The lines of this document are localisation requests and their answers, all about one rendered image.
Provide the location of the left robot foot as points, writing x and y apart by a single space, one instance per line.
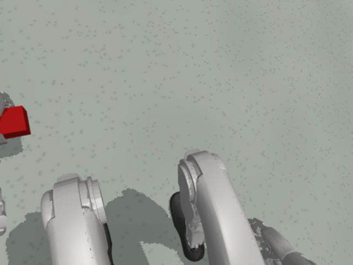
109 243

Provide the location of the left robot hand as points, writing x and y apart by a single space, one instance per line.
5 102

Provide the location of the right robot hand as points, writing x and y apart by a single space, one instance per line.
275 246

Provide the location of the right robot arm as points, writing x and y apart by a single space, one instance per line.
296 258

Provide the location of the small box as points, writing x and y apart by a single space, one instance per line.
14 122

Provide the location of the right robot foot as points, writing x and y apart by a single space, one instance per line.
192 254

